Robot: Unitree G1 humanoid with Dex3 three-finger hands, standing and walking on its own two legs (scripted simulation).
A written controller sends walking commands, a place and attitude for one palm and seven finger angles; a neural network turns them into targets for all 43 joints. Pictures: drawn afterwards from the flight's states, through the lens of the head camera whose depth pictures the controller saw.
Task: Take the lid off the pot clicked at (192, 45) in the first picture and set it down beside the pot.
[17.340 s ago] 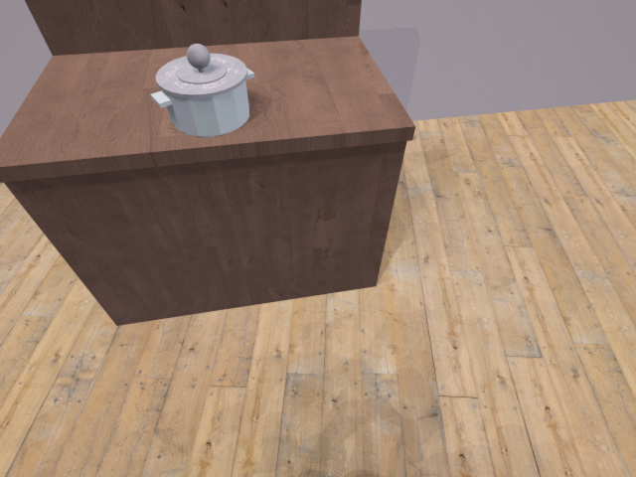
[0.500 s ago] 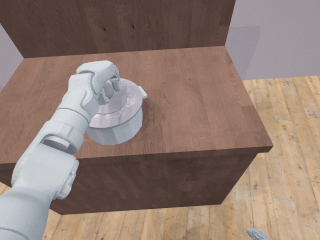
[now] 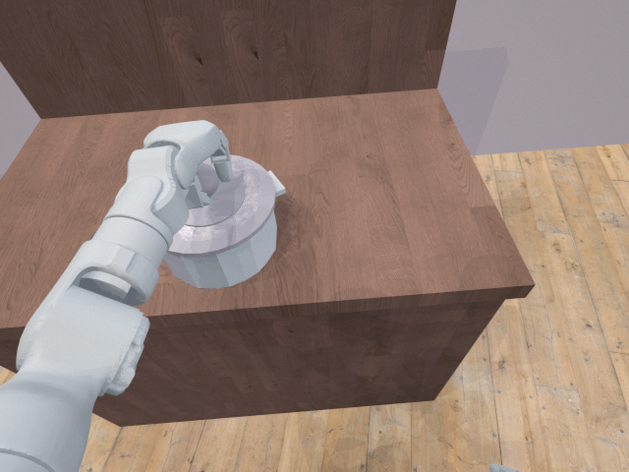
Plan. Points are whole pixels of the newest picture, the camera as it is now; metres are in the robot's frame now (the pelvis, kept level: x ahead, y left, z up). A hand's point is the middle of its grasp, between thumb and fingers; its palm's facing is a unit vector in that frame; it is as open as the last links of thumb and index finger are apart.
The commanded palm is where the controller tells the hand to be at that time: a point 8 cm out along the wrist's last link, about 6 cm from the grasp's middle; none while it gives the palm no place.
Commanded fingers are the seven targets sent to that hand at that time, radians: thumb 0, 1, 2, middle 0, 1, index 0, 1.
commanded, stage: lift the lid straight up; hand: left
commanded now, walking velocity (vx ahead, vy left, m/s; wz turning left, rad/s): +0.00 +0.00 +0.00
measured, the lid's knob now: (200, 180) +0.49 +0.16 +0.10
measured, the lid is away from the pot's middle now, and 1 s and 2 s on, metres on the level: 0.00 0.01 0.00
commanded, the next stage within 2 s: move the lid sideways beside the pot in 1.94 s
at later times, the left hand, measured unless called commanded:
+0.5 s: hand (195, 167) +0.46 +0.14 +0.15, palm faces -0.30 -0.06 -0.95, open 7.5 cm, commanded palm +0.45 +0.15 +0.24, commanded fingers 0.00 0.53 1.08 -0.84 -1.01 -0.92 -1.08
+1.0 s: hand (182, 135) +0.47 +0.15 +0.20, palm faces -0.27 -0.06 -0.96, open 7.5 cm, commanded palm +0.45 +0.15 +0.28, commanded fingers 0.00 0.53 1.08 -0.84 -1.01 -0.92 -1.08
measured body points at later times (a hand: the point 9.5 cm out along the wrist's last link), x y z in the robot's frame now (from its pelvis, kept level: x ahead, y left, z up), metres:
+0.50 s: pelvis +0.00 +0.00 +0.00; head +0.03 -0.04 +0.45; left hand +0.47 +0.15 +0.21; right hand +0.12 -0.25 -0.13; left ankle +0.00 +0.07 -0.74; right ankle -0.02 -0.13 -0.74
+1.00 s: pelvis +0.00 +0.00 +0.00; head +0.03 -0.03 +0.45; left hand +0.48 +0.15 +0.25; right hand +0.11 -0.26 -0.13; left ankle +0.00 +0.07 -0.74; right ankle -0.02 -0.13 -0.74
